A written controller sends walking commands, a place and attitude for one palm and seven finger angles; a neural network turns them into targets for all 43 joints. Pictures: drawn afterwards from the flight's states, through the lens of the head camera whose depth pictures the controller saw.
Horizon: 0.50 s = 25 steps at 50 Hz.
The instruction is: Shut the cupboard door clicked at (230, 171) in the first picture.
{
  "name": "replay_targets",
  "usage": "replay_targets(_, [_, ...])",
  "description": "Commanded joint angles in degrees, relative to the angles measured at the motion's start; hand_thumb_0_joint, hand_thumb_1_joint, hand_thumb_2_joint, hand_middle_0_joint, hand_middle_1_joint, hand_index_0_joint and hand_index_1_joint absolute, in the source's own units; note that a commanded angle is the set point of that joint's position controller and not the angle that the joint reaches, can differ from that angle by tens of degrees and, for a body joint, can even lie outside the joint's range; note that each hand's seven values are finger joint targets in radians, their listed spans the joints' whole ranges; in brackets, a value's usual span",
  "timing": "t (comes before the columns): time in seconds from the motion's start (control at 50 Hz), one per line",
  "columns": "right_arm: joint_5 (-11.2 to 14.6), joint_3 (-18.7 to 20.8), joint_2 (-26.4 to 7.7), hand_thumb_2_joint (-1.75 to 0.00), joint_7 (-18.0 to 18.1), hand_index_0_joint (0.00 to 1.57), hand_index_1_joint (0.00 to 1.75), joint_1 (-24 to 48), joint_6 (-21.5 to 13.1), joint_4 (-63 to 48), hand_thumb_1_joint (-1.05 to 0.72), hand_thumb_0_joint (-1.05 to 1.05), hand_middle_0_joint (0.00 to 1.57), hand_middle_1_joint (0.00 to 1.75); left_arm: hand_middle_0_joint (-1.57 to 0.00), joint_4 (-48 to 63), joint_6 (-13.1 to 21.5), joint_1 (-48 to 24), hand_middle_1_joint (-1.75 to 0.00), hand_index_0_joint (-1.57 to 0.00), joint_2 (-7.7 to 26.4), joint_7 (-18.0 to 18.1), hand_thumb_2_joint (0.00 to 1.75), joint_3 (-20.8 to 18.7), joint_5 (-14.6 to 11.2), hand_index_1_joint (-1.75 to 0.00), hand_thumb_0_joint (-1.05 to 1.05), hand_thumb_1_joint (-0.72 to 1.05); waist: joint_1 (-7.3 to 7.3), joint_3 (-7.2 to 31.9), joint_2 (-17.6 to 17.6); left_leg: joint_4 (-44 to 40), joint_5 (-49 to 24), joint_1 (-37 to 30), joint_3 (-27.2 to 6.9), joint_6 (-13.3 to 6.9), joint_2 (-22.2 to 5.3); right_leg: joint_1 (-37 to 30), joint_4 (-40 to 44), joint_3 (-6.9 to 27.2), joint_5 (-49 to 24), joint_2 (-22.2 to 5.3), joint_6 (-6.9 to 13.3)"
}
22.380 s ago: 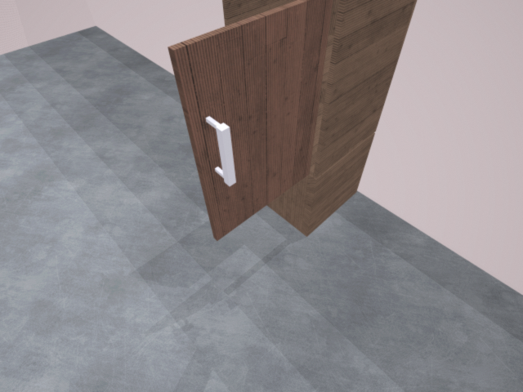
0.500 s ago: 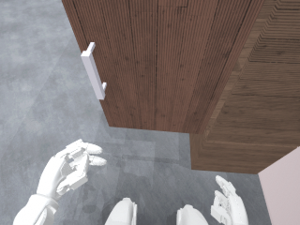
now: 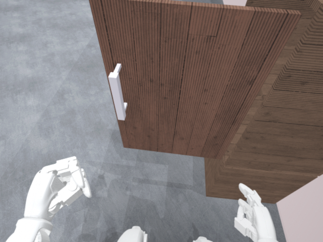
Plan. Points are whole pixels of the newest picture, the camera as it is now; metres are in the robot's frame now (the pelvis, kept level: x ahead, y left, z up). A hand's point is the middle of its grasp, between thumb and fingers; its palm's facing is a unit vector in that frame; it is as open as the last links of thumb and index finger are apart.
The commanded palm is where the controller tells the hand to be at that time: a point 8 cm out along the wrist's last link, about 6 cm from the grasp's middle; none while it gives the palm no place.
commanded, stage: raise the hand and make a fist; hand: left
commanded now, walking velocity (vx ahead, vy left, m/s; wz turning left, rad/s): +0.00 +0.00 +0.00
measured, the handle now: (120, 93) +0.49 +0.17 +0.08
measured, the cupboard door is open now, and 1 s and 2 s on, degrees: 88 88 88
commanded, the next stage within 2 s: bring the fist close to the handle in 0.68 s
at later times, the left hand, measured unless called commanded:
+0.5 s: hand (95, 183) +0.23 +0.16 +0.07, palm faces -0.08 -1.00 +0.00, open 3.1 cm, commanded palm +0.21 +0.22 +0.09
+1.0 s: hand (98, 169) +0.25 +0.16 +0.09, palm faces -0.04 -1.00 -0.04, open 3.1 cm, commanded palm +0.24 +0.21 +0.09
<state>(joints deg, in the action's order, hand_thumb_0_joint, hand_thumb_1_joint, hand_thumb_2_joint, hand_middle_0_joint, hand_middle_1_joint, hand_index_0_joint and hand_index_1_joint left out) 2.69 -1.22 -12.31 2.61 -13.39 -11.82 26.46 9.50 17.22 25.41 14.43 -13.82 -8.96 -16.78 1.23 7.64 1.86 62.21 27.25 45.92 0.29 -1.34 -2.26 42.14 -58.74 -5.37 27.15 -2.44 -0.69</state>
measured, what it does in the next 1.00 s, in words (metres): stands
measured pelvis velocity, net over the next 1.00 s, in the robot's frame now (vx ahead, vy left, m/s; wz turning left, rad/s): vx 0.00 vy -0.02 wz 0.01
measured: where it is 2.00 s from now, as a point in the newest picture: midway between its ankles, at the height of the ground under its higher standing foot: outside the picture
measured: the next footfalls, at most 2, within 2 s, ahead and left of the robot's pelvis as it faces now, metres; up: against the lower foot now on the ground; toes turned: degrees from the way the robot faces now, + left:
none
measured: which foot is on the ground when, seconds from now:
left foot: down 0.00-1.00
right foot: down 0.00-1.00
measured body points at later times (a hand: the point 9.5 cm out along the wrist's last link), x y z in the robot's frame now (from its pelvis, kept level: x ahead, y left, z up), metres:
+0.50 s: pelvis +0.01 -0.02 +0.01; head +0.05 -0.02 +0.46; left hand +0.23 +0.22 +0.07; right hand +0.17 -0.26 -0.06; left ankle +0.04 +0.10 -0.67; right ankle +0.02 -0.14 -0.67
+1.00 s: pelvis +0.00 -0.02 +0.01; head +0.04 -0.03 +0.46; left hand +0.25 +0.22 +0.09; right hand +0.18 -0.26 -0.07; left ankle +0.04 +0.10 -0.67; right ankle +0.02 -0.14 -0.67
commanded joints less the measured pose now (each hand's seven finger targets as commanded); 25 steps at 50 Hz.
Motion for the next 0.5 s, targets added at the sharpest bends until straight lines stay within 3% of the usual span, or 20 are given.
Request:
replay_targets(0.0, [-0.1, 3.1, -9.3, -0.9, 0.7, 0.2, 0.3, 0.6, -2.4, -8.0, -0.9, 0.0, 0.2, 0.3, -1.3, 6.1, 1.2, -4.8, -1.5, -1.3, 4.0, -2.5, 0.9, 0.9, 0.7, -1.5, 0.0, 0.9, -2.59, 2.7, 0.6, -13.4, -4.4, -6.6, -4.4, 0.4, 1.6, -2.4, 8.7, 0.7, -5.1, 4.0, 2.4])
replay_targets(0.08, [0.0, 2.7, -9.5, -0.9, 0.9, 0.2, 0.3, 0.4, -2.9, -8.6, -0.9, 0.0, 0.2, 0.3, -1.3, 8.7, 2.1, -9.0, -1.5, -1.3, 7.4, -4.0, 0.9, -2.3, -0.3, -1.5, 0.0, 0.9, -1.9, 6.9, 0.9, -13.4, -5.8, -8.8, -4.1, 0.3, 1.8, -5.0, 9.4, 1.4, -5.6, 3.8, 2.5])
replay_targets(0.1, [-0.2, 2.6, -9.4, -0.9, 1.1, 0.2, 0.3, 0.7, -3.1, -8.3, -0.9, 0.0, 0.2, 0.3, -1.3, 10.5, 2.8, -10.5, -1.5, -1.3, 10.1, -3.6, 0.9, -4.8, -0.7, -1.5, 0.0, 0.9, -0.99, 8.4, 3.0, -13.1, -7.7, -9.5, -3.9, 0.4, 2.0, -6.7, 9.1, 1.8, -7.2, 3.8, 2.9])
replay_targets(0.12, [-0.2, 2.5, -9.0, -0.9, 0.9, 0.2, 0.3, 0.6, -3.4, -8.4, -0.9, 0.0, 0.2, 0.3, -1.3, 12.1, 3.4, -10.4, -1.5, -1.3, 9.9, -3.4, 0.9, -5.3, -0.9, -1.5, 0.0, 0.9, -0.51, 11.1, 5.2, -13.5, -9.3, -11.5, -3.9, 0.5, 2.1, -7.6, 8.7, 1.6, -8.5, 3.7, 3.0])
replay_targets(0.16, [-0.1, 2.3, -8.3, -0.9, 0.8, 0.2, 0.3, 0.6, -3.5, -8.0, -0.9, 0.0, 0.2, 0.3, -1.3, 13.0, 4.2, -9.6, -1.5, -1.3, 9.6, -2.5, 0.9, -6.3, -1.6, -1.5, 0.0, 0.9, 0.08, 12.2, 5.5, -13.9, -12.1, -12.9, -3.6, 0.7, 2.1, -9.2, 8.6, 1.3, -11.0, 3.8, 2.9])
replay_targets(0.2, [-0.1, 2.3, -8.3, -0.9, 0.7, 0.2, 0.3, 0.7, -3.4, -7.3, -0.9, 0.0, 0.2, 0.3, -1.3, 11.2, 4.0, -8.5, -1.5, -1.3, 10.0, -1.7, 0.9, -7.5, -2.0, -1.5, 0.0, 0.9, 0.43, 11.5, 4.6, -14.1, -13.9, -12.7, -3.7, 0.7, 2.0, -10.3, 8.9, 1.2, -12.8, 4.0, 3.0])
replay_targets(0.28, [0.3, 2.6, -8.9, -0.9, 0.5, 0.2, 0.3, 0.9, -3.0, -6.5, -0.9, 0.0, 0.2, 0.3, -1.3, 3.9, 1.4, -7.3, -1.5, -1.3, 5.8, -3.4, 0.9, -3.6, -2.2, -1.5, 0.0, 0.9, -1.55, 5.8, -0.3, -14.3, -10.8, -9.7, -2.7, 0.5, 2.2, -9.3, 11.5, 1.7, -10.9, 3.4, 2.1])
replay_targets(0.32, [0.5, 2.7, -9.3, -0.9, 0.6, 0.2, 0.3, 0.8, -2.9, -6.6, -0.9, 0.0, 0.2, 0.3, -1.3, 0.7, -0.3, -6.5, -1.5, -1.3, 5.2, -5.1, 0.9, -2.2, -2.0, -1.5, 0.0, 0.9, -1.56, 4.2, -1.4, -14.3, -10.3, -8.5, -2.3, 0.4, 2.5, -9.6, 12.5, 2.4, -10.3, 3.0, 2.0])
replay_targets(0.38, [0.4, 3.0, -9.8, -0.9, 0.9, 0.2, 0.3, 1.0, -3.1, -7.2, -0.9, 0.0, 0.2, 0.3, -1.3, 0.7, -0.8, -7.5, -1.5, -1.3, 6.7, -6.2, 0.9, -3.6, -2.6, -1.5, 0.0, 0.9, -1.15, 4.9, -3.9, -13.6, -9.6, -7.3, -1.9, 0.3, 2.8, -10.7, 13.8, 4.3, -7.9, 2.3, 1.7])
replay_targets(0.4, [0.2, 3.2, -9.7, -0.9, 1.0, 0.2, 0.3, 1.2, -3.2, -7.0, -0.9, 0.0, 0.2, 0.3, -1.3, 1.9, -0.1, -8.2, -1.5, -1.3, 8.5, -6.0, 0.9, -5.2, -2.7, -1.5, 0.0, 0.9, -0.74, 5.8, -3.5, -12.9, -10.4, -7.6, -1.9, 0.2, 2.8, -11.6, 13.7, 5.1, -8.3, 2.2, 1.9])
replay_targets(0.48, [0.0, 3.1, -8.6, -0.9, 0.9, 0.2, 0.3, 1.0, -4.0, -6.8, -0.9, 0.0, 0.2, 0.3, -1.3, 8.7, 5.1, -10.6, -1.5, -1.3, 9.8, -3.5, 0.9, -7.6, -2.9, -1.5, 0.0, 0.9, 0.21, 11.0, 0.3, -13.0, -13.2, -10.1, -1.7, 0.3, 2.7, -12.9, 11.3, 4.4, -11.8, 2.4, 2.1])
